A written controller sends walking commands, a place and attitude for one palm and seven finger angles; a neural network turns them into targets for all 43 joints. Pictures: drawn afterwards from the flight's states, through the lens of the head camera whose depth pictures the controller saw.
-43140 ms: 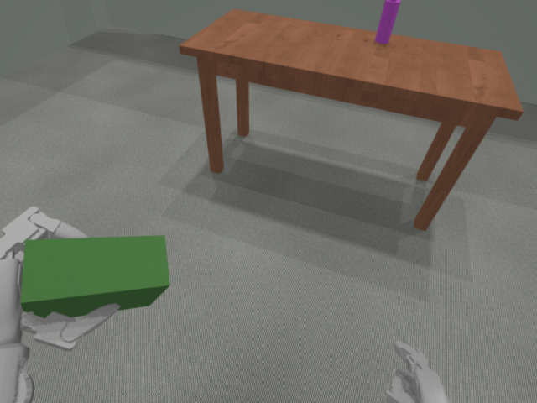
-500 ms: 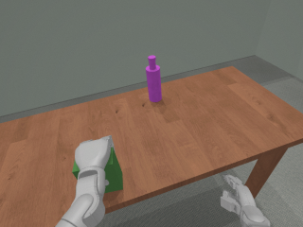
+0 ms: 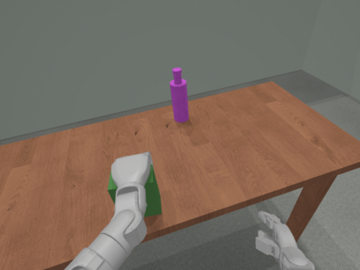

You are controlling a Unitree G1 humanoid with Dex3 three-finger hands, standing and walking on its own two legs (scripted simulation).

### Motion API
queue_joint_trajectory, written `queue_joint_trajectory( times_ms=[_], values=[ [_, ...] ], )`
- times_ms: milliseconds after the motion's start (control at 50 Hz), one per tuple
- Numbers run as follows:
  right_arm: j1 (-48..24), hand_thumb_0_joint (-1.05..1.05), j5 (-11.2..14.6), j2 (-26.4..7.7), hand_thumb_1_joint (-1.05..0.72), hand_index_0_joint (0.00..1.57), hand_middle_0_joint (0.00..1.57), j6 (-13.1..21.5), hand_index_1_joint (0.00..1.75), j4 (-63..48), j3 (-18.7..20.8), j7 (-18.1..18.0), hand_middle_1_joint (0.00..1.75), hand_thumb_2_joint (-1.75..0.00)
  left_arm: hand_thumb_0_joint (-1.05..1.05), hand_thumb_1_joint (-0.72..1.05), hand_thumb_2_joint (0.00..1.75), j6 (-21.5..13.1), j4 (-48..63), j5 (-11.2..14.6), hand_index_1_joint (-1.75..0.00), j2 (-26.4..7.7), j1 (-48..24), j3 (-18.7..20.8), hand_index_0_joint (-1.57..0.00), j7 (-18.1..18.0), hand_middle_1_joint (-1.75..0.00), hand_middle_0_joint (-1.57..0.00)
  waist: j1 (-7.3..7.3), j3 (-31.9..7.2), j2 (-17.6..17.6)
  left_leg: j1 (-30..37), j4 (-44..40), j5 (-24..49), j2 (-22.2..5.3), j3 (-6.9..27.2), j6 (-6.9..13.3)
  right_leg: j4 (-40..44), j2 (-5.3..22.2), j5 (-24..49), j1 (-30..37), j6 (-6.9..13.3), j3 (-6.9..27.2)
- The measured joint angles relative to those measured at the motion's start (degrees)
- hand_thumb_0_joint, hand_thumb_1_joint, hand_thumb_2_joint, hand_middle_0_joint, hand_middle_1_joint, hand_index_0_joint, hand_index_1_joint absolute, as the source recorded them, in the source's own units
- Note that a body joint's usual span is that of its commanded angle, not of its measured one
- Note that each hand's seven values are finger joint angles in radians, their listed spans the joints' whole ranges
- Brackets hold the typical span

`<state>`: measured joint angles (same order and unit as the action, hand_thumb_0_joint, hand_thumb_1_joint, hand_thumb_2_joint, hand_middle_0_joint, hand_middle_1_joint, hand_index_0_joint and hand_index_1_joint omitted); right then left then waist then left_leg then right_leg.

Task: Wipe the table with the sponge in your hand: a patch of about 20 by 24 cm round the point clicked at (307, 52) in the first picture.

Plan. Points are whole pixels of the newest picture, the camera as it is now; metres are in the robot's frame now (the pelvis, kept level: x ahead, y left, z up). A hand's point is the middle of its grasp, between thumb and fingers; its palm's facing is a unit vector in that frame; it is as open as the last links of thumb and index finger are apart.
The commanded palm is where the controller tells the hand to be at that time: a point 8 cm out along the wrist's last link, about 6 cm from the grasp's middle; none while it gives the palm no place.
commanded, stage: wipe forward along the third lane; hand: left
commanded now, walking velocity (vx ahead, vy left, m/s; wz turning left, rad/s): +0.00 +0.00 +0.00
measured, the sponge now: (138, 198) +0.30 +0.17 -0.01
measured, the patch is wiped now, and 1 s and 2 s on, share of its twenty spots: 1.00 1.00 1.00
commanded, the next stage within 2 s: wipe back along the third lane in 1.56 s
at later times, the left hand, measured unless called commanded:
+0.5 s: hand (141, 170) +0.34 +0.17 +0.05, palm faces -0.02 -0.06 -1.00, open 10.3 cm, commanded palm +0.32 +0.17 +0.08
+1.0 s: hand (136, 156) +0.39 +0.19 +0.05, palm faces -0.06 -0.05 -1.00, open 10.2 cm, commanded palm +0.37 +0.20 +0.09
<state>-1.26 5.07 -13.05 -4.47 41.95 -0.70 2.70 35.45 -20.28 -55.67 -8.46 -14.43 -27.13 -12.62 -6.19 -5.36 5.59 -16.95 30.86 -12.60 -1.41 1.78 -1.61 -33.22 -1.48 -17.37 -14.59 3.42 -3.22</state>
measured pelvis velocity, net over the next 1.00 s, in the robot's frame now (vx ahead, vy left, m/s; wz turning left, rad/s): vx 0.00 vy -0.01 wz -0.03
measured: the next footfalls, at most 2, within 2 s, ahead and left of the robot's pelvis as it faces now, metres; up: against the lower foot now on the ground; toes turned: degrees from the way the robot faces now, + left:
none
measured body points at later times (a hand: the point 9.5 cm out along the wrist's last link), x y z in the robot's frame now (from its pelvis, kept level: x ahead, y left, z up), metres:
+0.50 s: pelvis -0.01 -0.01 +0.00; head -0.04 -0.05 +0.45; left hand +0.34 +0.16 +0.10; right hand +0.20 -0.24 -0.10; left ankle +0.04 +0.15 -0.73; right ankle +0.01 -0.08 -0.73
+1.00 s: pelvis +0.00 -0.01 +0.00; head -0.01 -0.04 +0.45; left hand +0.39 +0.19 +0.10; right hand +0.15 -0.26 -0.12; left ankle +0.04 +0.15 -0.73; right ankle +0.01 -0.08 -0.73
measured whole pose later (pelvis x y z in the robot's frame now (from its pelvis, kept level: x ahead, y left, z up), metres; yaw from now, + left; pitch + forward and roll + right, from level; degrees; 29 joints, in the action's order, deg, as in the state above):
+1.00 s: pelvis +0.00 -0.01 +0.00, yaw -2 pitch +5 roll +1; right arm 7.1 4.6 -14.9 -6.4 43.2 -0.2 -3.2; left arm 27.4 -48.2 -55.4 -12.8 -34.5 -11.5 -13.1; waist -0.3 -7.0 4.0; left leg -24.7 31.7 -12.5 -2.7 1.1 -0.5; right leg -33.3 -3.1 -15.9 -22.7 3.9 -2.0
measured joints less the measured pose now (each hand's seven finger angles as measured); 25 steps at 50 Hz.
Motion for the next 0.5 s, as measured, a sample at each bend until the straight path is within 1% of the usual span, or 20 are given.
queue_joint_trajectory(
  times_ms=[100, 260, 500],
  values=[
    [0.1, 0.01, -0.1, -0.5, -0.91, 0.2, 0.2, -0.4, 0.3, 0.3, 0.1, -0.8, 0.3, -0.9, -0.01, -0.53, 1.05, -0.2, -2.4, 0.1, -1.32, 0.3, -1.7, 1.1, -0.73, 0.6, -1.36, -0.7, 0.14, -0.1, -0.3, -0.4, 0.0, 0.1, -0.2, 0.0, -0.1, -0.1, -0.2, 0.1, -0.5, 0.3, 0.0],
    [1.0, 0.01, -0.2, -1.1, -0.91, 0.2, 0.2, -0.9, 0.3, 0.5, 0.5, -2.5, 0.3, -0.9, -0.01, -0.54, 1.05, -1.6, -7.2, -0.4, -1.3, 0.6, -5.2, 3.3, -0.75, 0.5, -1.34, -0.72, 0.7, -0.5, -0.7, -1.8, -0.1, 0.5, -0.5, 0.0, 0.3, -0.3, -0.5, 0.5, -2.2, 0.6, 0.1],
    [3.4, 0.01, -0.2, -1.1, -0.91, 0.2, 0.2, -1.9, 0.3, 1.0, 0.2, -4.5, 0.3, -0.9, 0.0, -0.55, 1.06, -2.6, -16.6, 0.2, -1.29, 0.5, -11.7, 7.9, -0.77, -0.6, -1.33, -0.73, 2.69, -1.4, -1.3, -4.3, 0.3, 0.7, -0.8, -0.3, 0.7, -0.9, -1.0, 0.9, -5.0, 0.8, 0.4]
  ],
)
